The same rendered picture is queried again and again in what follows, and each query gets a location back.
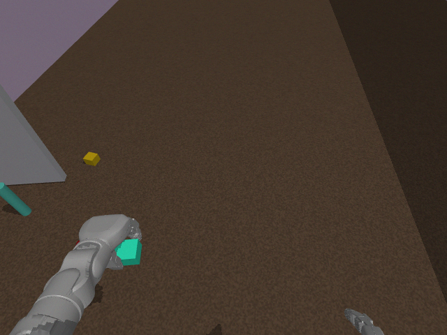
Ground right robot hand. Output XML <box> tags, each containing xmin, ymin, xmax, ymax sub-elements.
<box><xmin>344</xmin><ymin>308</ymin><xmax>384</xmax><ymax>335</ymax></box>

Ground left robot arm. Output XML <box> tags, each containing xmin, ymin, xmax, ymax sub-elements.
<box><xmin>9</xmin><ymin>238</ymin><xmax>112</xmax><ymax>335</ymax></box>

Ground left robot hand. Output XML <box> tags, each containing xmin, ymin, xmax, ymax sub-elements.
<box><xmin>79</xmin><ymin>214</ymin><xmax>142</xmax><ymax>270</ymax></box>

